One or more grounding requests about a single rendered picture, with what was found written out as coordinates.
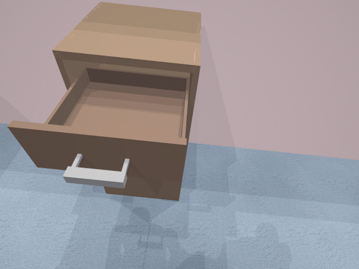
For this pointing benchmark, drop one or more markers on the handle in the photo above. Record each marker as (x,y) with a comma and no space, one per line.
(106,178)

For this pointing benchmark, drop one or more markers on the cabinet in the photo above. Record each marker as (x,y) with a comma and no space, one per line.
(140,39)

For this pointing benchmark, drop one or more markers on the drawer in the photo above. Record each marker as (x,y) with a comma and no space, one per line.
(110,115)

